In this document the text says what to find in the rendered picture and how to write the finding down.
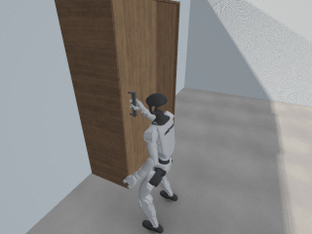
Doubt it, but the left robot forearm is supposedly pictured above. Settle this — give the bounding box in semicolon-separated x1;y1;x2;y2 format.
132;159;154;181

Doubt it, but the robot left foot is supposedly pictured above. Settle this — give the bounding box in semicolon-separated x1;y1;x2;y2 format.
142;220;164;234

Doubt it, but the right robot hand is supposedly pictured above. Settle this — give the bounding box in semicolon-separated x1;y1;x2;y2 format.
130;98;144;111

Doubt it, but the robot left upper arm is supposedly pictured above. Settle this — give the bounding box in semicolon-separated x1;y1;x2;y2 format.
143;127;159;167

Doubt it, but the handle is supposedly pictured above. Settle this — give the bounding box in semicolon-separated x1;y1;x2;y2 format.
128;92;137;117

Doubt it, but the right robot forearm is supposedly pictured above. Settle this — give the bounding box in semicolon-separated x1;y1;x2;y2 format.
140;107;156;122

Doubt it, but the wardrobe door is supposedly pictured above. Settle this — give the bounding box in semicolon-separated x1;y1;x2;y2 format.
156;1;176;113
112;0;157;176

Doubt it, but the robot right upper arm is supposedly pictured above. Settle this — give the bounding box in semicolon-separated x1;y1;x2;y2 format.
164;111;175;119

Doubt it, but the left robot hand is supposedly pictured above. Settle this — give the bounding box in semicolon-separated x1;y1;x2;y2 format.
123;175;137;189

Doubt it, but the left robot thigh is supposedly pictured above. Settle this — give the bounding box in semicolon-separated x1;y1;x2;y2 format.
138;169;163;206

